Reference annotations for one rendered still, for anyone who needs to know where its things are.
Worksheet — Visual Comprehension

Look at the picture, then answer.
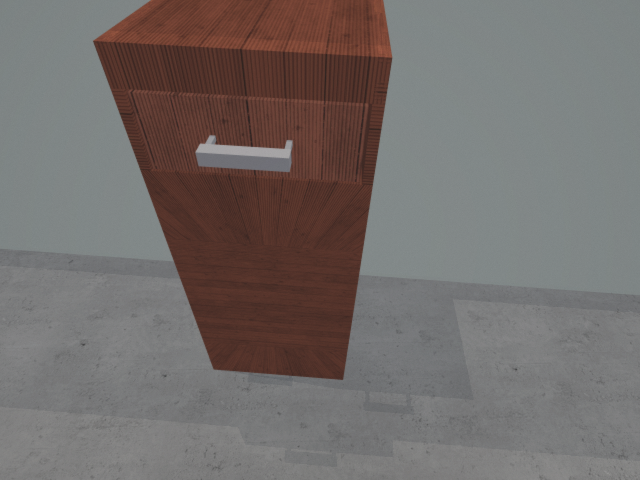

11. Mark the drawer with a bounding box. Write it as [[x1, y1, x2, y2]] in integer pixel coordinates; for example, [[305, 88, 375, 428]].
[[127, 89, 369, 182]]

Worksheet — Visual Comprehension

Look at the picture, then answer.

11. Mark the cabinet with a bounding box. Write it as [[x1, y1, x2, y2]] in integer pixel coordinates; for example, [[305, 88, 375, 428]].
[[93, 0, 392, 380]]

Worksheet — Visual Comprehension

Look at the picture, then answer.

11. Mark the handle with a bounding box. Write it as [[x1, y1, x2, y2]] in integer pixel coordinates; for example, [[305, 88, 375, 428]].
[[195, 135, 293, 172]]

